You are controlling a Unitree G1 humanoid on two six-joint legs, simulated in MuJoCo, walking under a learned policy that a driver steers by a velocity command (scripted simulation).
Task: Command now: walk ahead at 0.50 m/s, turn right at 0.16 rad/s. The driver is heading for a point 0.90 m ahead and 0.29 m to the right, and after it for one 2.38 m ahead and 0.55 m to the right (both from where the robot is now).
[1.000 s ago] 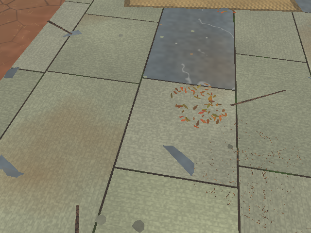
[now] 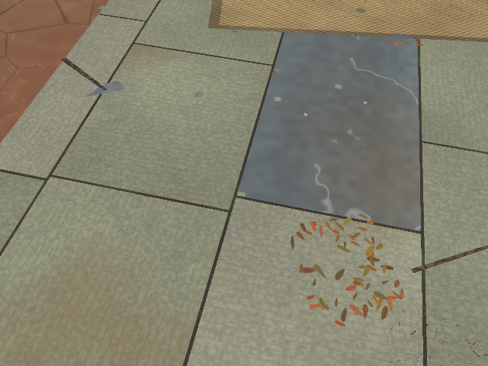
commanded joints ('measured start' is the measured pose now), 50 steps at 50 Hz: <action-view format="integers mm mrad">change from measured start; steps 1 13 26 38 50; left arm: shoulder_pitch -64 -239 -9 -102 156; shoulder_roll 136 35 322 177 18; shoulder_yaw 23 36 132 80 24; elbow -98 -171 -251 -301 -315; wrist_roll -39 0 -13 -1 -16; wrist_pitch -50 11 25 1 4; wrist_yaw -1 -11 -28 14 14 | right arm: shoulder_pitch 250 210 329 -16 370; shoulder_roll -147 -137 -49 -92 -326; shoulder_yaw -36 -28 -1 -19 -88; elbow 24 65 -25 -136 -57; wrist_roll -2 -25 -22 -21 -27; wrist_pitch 1 -14 14 -4 -30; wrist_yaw -15 -49 -51 -39 -7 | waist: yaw -132 -60 19 -13 -66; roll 123 60 -261 -36 415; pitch -191 24 -328 -36 -373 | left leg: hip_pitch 630 339 -190 -82 819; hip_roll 346 212 -58 52 406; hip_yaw -485 57 64 -93 -837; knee -289 -471 857 133 -237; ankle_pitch -131 199 -394 120 -194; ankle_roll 175 91 -103 -128 237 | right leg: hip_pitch -592 -522 548 -114 -497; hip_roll -70 -121 -324 -84 110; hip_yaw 77 24 688 189 124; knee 415 -114 -526 -688 282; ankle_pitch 46 570 222 531 -122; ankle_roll -39 -7 -435 -226 -15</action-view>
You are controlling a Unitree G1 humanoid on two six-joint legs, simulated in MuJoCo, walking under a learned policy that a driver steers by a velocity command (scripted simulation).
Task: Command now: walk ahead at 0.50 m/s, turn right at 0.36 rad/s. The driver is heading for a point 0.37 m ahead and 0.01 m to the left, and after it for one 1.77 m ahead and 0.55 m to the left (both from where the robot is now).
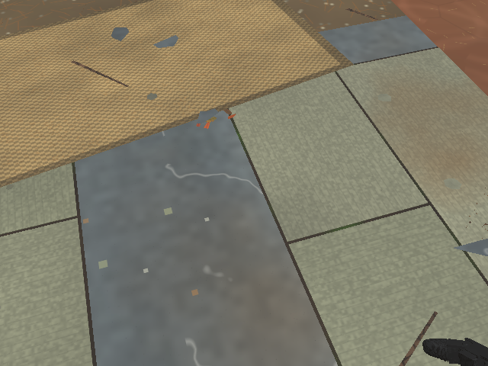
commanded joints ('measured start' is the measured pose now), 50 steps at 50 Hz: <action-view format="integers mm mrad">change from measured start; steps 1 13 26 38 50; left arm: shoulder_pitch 133 -257 -131 -311 -277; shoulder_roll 92 7 107 147 121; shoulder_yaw -5 -33 -1 19 34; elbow -59 -168 -159 -99 -67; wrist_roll -30 8 24 22 29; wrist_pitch -31 -40 -7 12 47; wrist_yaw -1 -24 -8 14 34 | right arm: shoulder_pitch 334 267 358 221 137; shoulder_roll -188 -168 -152 -113 -195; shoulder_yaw -63 -42 -28 -41 -57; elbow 30 63 40 -78 -167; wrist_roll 20 25 43 19 10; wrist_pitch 5 33 98 198 144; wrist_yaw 8 -14 -44 -27 -48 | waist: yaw -120 -112 -19 -84 -43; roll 252 93 -124 -113 147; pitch -244 5 -268 -110 -98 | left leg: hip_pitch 768 335 -235 83 285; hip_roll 427 232 75 120 258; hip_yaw -791 -125 -60 33 -290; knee -238 -381 737 303 -185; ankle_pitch -463 110 -539 -221 202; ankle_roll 251 188 -84 -48 190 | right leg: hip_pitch -628 -492 260 -122 -508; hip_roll -38 -182 -457 -422 -103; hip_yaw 3 -178 103 -217 -156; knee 583 14 -278 -462 439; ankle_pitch -44 451 937 496 145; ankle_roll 17 52 -209 -170 104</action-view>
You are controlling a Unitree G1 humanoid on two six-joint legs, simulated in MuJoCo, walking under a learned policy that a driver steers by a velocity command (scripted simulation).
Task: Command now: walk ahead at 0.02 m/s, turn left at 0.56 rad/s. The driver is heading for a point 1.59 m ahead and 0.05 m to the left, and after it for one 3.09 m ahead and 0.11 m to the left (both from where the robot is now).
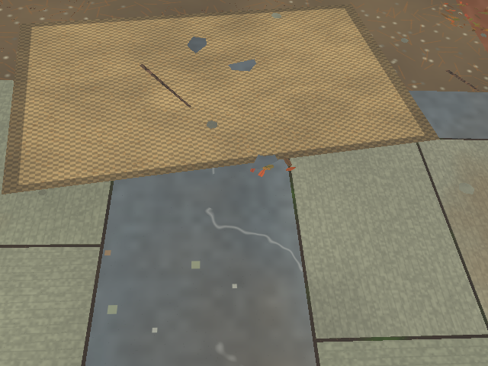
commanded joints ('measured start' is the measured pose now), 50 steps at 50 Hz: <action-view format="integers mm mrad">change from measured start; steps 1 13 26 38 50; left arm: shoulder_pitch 0 1 -14 28 66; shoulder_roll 89 80 75 64 59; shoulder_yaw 28 12 -13 -37 -36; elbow -59 -73 -73 -5 107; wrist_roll -1 -21 -4 5 -3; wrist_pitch -16 -51 -33 -39 -32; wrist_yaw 7 -36 -25 -36 -19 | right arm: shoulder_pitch -52 -59 -44 -39 -2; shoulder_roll -154 -182 -49 -81 -51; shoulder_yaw -36 -53 -12 -3 11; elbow -91 -133 -106 -59 -14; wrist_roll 5 20 12 -18 -9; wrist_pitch -19 12 15 -19 -36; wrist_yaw -19 -18 -18 1 -8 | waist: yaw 28 1 8 26 28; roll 153 199 -146 119 49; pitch -142 -141 -99 -30 -21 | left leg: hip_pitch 169 177 -78 109 105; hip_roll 219 176 -13 83 56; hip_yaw -271 -447 -54 -126 -103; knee -191 -124 319 -144 -127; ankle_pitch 357 305 -220 54 79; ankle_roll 168 172 -145 -5 -11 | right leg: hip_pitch -78 163 435 353 378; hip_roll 4 55 -169 -24 -33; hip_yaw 69 89 176 42 51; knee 65 -473 -712 -612 -625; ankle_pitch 84 88 614 270 309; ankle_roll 7 8 -248 -13 -5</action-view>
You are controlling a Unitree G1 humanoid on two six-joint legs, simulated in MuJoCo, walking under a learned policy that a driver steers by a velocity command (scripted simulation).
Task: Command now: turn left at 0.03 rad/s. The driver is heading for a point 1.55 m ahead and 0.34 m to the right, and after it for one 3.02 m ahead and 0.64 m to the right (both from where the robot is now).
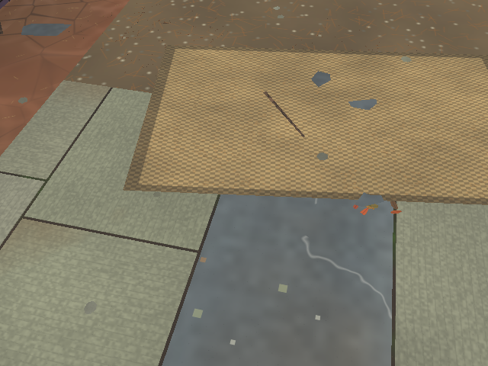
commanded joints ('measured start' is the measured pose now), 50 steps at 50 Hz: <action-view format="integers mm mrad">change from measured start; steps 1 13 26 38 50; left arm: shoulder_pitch -11 9 37 265 344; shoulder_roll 105 104 73 108 116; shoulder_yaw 21 21 17 25 6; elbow -20 71 132 146 115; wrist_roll -2 -6 -19 -14 -14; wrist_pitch -10 -2 4 -123 -85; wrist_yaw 7 21 29 -35 2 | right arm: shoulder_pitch -3 31 79 -18 -339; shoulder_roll -123 -115 -149 -125 -60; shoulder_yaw -33 -30 -36 -35 -15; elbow -49 39 144 78 -7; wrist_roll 2 7 24 73 50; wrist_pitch -16 -18 -9 -99 -98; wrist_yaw -3 -9 -23 -2 48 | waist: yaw -4 -2 -16 44 77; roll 15 9 58 -127 -102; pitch -26 -19 24 97 119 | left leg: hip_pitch -40 -31 -67 -656 -436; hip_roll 70 48 46 58 66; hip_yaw -74 -40 -68 -63 106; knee -123 -120 -179 624 78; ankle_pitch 162 196 -316 -128 342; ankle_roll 27 18 59 49 -4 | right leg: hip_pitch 31 38 -46 311 174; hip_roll -12 -9 67 -312 -164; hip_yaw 9 7 -73 545 62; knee -49 -55 25 -338 -424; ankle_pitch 138 152 -219 -268 286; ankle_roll -12 -17 -42 -303 -229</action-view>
